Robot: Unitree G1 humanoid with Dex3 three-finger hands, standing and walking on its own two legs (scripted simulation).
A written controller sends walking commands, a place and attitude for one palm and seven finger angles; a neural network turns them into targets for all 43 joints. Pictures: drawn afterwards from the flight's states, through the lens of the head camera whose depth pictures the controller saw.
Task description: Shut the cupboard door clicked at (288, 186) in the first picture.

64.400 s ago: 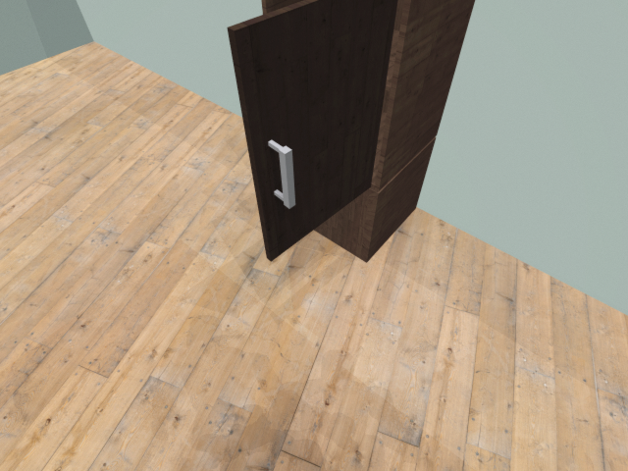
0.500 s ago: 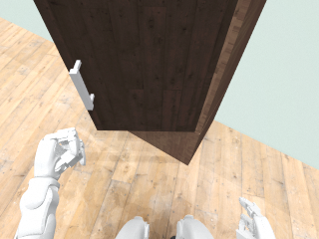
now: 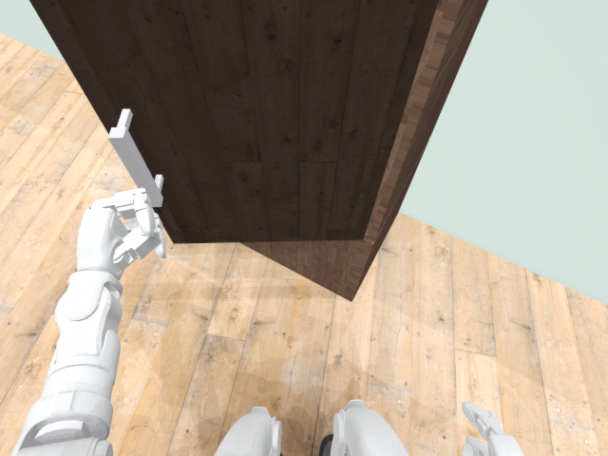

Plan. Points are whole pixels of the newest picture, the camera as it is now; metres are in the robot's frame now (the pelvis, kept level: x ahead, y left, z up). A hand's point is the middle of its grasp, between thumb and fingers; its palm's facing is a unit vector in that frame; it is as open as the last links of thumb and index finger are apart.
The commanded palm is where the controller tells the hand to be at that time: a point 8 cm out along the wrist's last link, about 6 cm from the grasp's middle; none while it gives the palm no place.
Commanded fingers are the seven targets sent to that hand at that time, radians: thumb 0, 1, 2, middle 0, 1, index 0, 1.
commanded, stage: bring the fist close to the handle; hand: left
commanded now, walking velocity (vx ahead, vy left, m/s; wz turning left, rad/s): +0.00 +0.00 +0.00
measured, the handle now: (141, 161) +0.51 +0.25 +0.04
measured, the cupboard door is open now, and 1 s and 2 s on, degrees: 31 31 19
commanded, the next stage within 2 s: push the door shut along its arc in 0.46 s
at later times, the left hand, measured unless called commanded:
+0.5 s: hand (159, 223) +0.40 +0.20 +0.05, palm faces +0.06 -1.00 -0.03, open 3.2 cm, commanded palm +0.37 +0.25 +0.04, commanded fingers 0.00 0.90 0.90 -1.30 -1.50 -1.30 -1.50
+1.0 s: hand (167, 195) +0.44 +0.20 +0.05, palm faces -0.05 -1.00 -0.04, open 3.2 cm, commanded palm +0.43 +0.24 +0.04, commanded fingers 0.00 0.90 0.90 -1.30 -1.50 -1.30 -1.50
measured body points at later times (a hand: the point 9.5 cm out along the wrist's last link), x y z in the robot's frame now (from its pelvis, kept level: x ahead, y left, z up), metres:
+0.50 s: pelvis +0.00 +0.01 +0.00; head +0.10 +0.02 +0.44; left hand +0.39 +0.26 +0.05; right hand +0.09 -0.25 -0.11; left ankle +0.01 +0.08 -0.65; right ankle +0.05 -0.08 -0.65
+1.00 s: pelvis +0.00 +0.01 +0.00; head +0.11 +0.02 +0.43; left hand +0.44 +0.26 +0.05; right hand +0.07 -0.26 -0.12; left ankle +0.01 +0.08 -0.65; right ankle +0.05 -0.08 -0.65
